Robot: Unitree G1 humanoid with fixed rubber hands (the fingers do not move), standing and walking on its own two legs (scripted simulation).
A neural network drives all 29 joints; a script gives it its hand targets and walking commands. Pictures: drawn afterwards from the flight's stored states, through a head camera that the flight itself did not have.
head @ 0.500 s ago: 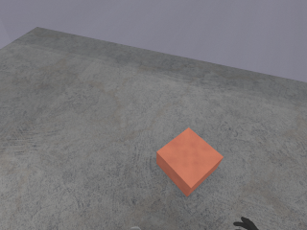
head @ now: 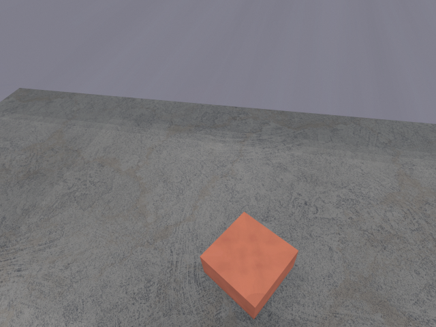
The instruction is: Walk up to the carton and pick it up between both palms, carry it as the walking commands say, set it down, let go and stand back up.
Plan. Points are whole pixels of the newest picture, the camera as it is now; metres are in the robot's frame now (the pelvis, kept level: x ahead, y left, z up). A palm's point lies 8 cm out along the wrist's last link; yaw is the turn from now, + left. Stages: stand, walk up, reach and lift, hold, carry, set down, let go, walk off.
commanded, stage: walk up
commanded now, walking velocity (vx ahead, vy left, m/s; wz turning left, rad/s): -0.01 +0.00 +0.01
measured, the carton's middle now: (248, 261) +0.54 -0.06 -0.69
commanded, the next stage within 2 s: none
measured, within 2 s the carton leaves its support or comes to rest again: neither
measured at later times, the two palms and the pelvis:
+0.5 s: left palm out of the picture +0.05 +0.24 -0.14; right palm out of the picture +0.02 -0.26 -0.13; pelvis +0.00 +0.00 +0.00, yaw -6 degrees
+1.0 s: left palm out of the picture +0.05 +0.27 -0.08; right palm out of the picture +0.02 -0.28 -0.14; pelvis +0.00 -0.01 +0.01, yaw -21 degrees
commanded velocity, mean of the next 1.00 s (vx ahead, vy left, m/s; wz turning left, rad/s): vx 0.02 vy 0.11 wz -0.34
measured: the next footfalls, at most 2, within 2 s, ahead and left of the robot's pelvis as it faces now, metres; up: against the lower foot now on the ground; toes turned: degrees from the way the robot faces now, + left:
left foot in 0.22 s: +0.06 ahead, +0.11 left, +0.00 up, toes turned +5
left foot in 1.24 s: +0.14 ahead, +0.19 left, +0.00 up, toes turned -25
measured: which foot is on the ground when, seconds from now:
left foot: up 0.00-0.20, down 0.22-0.70, up 0.72-1.00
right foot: down 0.00-1.00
